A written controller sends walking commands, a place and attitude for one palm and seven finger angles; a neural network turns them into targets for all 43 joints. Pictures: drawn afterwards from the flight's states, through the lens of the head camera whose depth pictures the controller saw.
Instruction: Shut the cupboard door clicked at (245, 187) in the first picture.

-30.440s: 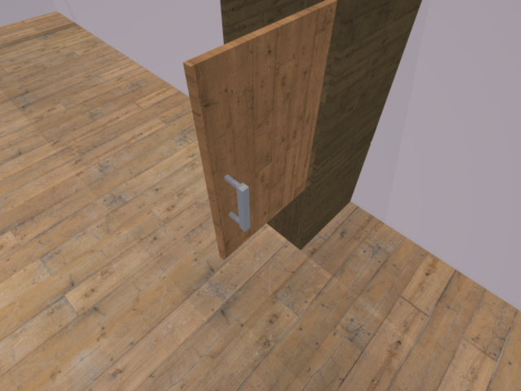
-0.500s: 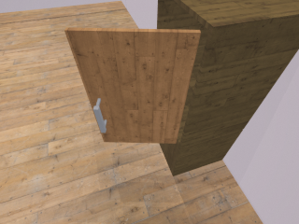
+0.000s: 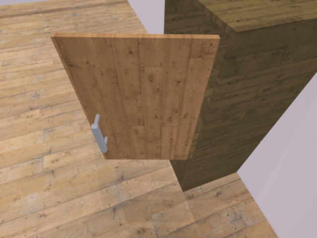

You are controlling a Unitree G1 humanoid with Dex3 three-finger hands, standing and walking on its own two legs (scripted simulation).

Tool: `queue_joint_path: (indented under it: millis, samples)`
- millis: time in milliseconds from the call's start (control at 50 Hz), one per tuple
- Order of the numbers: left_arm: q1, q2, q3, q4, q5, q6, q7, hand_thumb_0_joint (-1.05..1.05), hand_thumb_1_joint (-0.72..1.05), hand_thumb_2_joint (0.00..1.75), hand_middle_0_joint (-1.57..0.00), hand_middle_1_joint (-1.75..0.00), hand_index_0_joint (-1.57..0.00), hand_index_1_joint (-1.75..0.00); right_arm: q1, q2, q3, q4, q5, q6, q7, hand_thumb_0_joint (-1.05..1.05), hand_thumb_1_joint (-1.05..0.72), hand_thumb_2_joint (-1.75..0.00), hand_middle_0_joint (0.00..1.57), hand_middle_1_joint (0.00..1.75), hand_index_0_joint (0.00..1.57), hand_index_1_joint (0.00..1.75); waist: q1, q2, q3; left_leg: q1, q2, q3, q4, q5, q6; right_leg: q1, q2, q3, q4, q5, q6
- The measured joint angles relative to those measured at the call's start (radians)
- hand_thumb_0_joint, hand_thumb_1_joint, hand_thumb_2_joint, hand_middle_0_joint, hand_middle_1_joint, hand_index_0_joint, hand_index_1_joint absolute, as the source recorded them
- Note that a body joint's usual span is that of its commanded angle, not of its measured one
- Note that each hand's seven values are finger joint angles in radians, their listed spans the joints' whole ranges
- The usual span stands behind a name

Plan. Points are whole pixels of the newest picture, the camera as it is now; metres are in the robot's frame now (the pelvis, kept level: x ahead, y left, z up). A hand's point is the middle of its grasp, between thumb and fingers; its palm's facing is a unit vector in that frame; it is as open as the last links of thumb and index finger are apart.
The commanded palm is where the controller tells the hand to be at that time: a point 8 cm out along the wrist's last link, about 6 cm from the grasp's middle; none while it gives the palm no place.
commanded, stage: come to a stop and stand still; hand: left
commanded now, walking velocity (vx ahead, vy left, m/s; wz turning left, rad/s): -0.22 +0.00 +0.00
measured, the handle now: (100, 134) +0.45 +0.22 -0.09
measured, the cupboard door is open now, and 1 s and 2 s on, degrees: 71 71 71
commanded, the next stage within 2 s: look again from close up in 1.02 s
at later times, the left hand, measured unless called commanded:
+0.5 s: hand out of the picture +0.06 +0.20 -0.17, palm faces +0.06 -0.97 -0.22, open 7.4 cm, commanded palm none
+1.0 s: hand out of the picture -0.05 +0.18 -0.16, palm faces +0.01 -0.97 -0.23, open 7.4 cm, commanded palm none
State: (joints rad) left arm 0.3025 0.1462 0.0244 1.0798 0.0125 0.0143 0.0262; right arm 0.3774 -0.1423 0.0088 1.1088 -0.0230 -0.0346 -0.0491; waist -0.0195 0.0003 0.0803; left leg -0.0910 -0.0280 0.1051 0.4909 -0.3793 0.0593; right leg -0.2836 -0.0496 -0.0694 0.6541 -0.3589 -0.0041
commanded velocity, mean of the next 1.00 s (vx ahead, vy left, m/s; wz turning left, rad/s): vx -0.03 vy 0.00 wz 0.00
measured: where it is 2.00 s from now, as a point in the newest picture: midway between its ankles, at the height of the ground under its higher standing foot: outside the picture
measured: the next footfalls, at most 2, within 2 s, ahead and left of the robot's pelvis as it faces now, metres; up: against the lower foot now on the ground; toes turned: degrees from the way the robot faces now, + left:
right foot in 0.50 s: +0.00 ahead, -0.11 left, +0.00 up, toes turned +1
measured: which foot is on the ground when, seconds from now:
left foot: down 0.00-1.00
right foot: down 0.00-0.26, up 0.28-0.48, down 0.50-1.00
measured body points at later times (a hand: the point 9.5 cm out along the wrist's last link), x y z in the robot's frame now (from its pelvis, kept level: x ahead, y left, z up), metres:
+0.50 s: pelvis -0.01 +0.01 +0.00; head +0.03 +0.02 +0.45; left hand +0.06 +0.25 -0.15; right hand +0.05 -0.22 -0.15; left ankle -0.04 +0.09 -0.73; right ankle -0.04 -0.11 -0.73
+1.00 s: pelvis -0.05 +0.00 +0.01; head -0.04 -0.02 +0.46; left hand -0.05 +0.23 -0.14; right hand -0.03 -0.24 -0.15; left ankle -0.04 +0.09 -0.73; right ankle -0.04 -0.11 -0.73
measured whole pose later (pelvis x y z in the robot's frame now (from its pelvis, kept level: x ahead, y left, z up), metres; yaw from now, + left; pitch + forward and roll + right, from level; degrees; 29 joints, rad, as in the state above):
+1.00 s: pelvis -0.05 +0.00 +0.01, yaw +1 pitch -1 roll +1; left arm 0.31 0.18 -0.03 1.05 0.01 0.00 0.02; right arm 0.29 -0.20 0.01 1.04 -0.02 0.00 -0.01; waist -0.01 0.02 0.02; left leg -0.21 0.00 0.10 0.45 -0.23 0.03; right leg -0.23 0.00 -0.02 0.48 -0.24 -0.02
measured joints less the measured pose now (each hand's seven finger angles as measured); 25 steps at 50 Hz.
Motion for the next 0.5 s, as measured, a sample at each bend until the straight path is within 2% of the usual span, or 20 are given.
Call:
queue_joint_path:
  millis: [20, 40, 100, 180, 220, 280, 300, 340, 380, 440, 500]
  samples:
    - [-0.015, 0.004, 0.000, -0.011, -0.002, -0.011, 0.001, 0.01, 0.91, 0.90, -0.20, -0.30, -0.20, -0.30, 0.004, 0.007, 0.003, 0.005, 0.005, 0.003, -0.001, 0.00, -0.91, -0.90, 0.19, 0.30, 0.20, 0.30, 0.000, -0.004, 0.004, 0.002, -0.006, -0.004, 0.007, -0.004, -0.005, 0.015, -0.002, 0.003, -0.060, 0.111, -0.004]
    - [-0.029, 0.004, -0.001, -0.017, -0.005, -0.022, 0.004, 0.01, 0.91, 0.90, -0.20, -0.30, -0.20, -0.30, 0.004, 0.010, 0.002, 0.011, 0.010, 0.009, -0.002, 0.00, -0.91, -0.90, 0.20, 0.30, 0.20, 0.30, 0.000, 0.001, 0.004, 0.000, -0.006, -0.011, 0.017, -0.014, -0.011, 0.025, -0.002, 0.000, -0.072, 0.120, -0.003]
    - [-0.069, 0.006, 0.002, -0.031, -0.008, -0.033, 0.018, 0.01, 0.93, 0.90, -0.20, -0.30, -0.20, -0.30, -0.022, 0.016, -0.014, 0.017, 0.016, 0.034, -0.005, 0.00, -0.91, -0.90, 0.20, 0.30, 0.20, 0.30, -0.004, 0.018, -0.003, -0.019, 0.001, -0.024, 0.040, -0.019, -0.032, 0.029, 0.001, -0.014, -0.077, 0.057, 0.002]
    - [-0.118, 0.014, 0.007, -0.062, -0.001, -0.027, 0.027, 0.01, 0.93, 0.90, -0.20, -0.30, -0.20, -0.30, -0.087, 0.020, -0.037, -0.016, 0.018, 0.053, -0.003, 0.00, -0.91, -0.90, 0.20, 0.30, 0.20, 0.30, -0.005, 0.011, 0.009, -0.093, 0.008, -0.020, 0.132, -0.029, -0.075, 0.019, -0.009, -0.022, -0.090, 0.061, 0.001]
    - [-0.136, 0.017, 0.011, -0.074, 0.002, -0.016, 0.028, 0.01, 0.92, 0.90, -0.20, -0.30, -0.20, -0.30, -0.123, 0.015, -0.046, -0.039, 0.018, 0.056, 0.000, 0.00, -0.91, -0.90, 0.20, 0.30, 0.20, 0.30, -0.001, 0.005, 0.019, -0.106, 0.020, -0.023, 0.090, 0.007, -0.083, 0.008, -0.012, -0.019, -0.079, 0.063, 0.010]
    - [-0.145, 0.023, 0.016, -0.081, -0.001, 0.010, 0.025, 0.00, 0.92, 0.90, -0.20, -0.30, -0.20, -0.30, -0.162, -0.002, -0.053, -0.060, 0.005, 0.050, -0.001, 0.01, -0.92, -0.90, 0.20, 0.30, 0.20, 0.30, 0.010, -0.019, 0.022, -0.090, 0.007, 0.008, 0.060, 0.018, -0.018, -0.012, -0.019, 0.013, -0.038, 0.051, 0.023]
    - [-0.147, 0.025, 0.017, -0.080, -0.001, 0.020, 0.025, 0.00, 0.92, 0.90, -0.20, -0.30, -0.20, -0.30, -0.169, -0.006, -0.052, -0.069, 0.002, 0.044, 0.000, 0.01, -0.92, -0.90, 0.20, 0.30, 0.20, 0.30, 0.010, -0.024, 0.019, -0.086, 0.005, 0.015, 0.051, 0.017, -0.003, -0.024, -0.013, 0.030, 0.008, 0.003, 0.023]
    - [-0.154, 0.029, 0.019, -0.079, 0.000, 0.035, 0.026, 0.00, 0.92, 0.90, -0.20, -0.30, -0.20, -0.30, -0.177, -0.010, -0.045, -0.085, -0.004, 0.035, -0.002, 0.01, -0.92, -0.90, 0.20, 0.30, 0.20, 0.30, 0.005, -0.027, 0.016, -0.081, 0.001, 0.014, 0.026, 0.031, 0.012, -0.047, 0.007, 0.063, 0.120, -0.076, 0.022]
    - [-0.161, 0.029, 0.020, -0.083, 0.001, 0.036, 0.023, 0.01, 0.91, 0.90, -0.20, -0.30, -0.20, -0.30, -0.182, -0.014, -0.039, -0.094, -0.007, 0.031, -0.002, 0.01, -0.92, -0.90, 0.20, 0.30, 0.20, 0.30, 0.004, -0.023, 0.018, -0.076, 0.000, 0.004, 0.000, 0.053, 0.015, -0.044, 0.021, 0.071, 0.160, -0.097, 0.023]
    - [-0.161, 0.027, 0.015, -0.093, 0.000, 0.027, 0.016, 0.01, 0.91, 0.90, -0.20, -0.30, -0.20, -0.30, -0.188, -0.019, -0.035, -0.098, -0.006, 0.031, 0.001, 0.00, -0.92, -0.90, 0.20, 0.30, 0.20, 0.30, 0.009, -0.013, 0.020, -0.071, 0.001, -0.008, -0.029, 0.078, 0.010, 0.003, 0.025, 0.056, 0.070, -0.068, 0.023]
    - [-0.141, 0.032, 0.008, -0.096, 0.001, 0.007, 0.013, 0.00, 0.91, 0.90, -0.20, -0.30, -0.20, -0.30, -0.187, -0.021, -0.034, -0.092, 0.001, 0.033, 0.006, 0.00, -0.91, -0.90, 0.20, 0.30, 0.20, 0.30, 0.018, -0.018, 0.010, -0.082, -0.008, -0.006, -0.015, 0.075, 0.001, 0.083, 0.016, 0.050, -0.126, 0.092, 0.017]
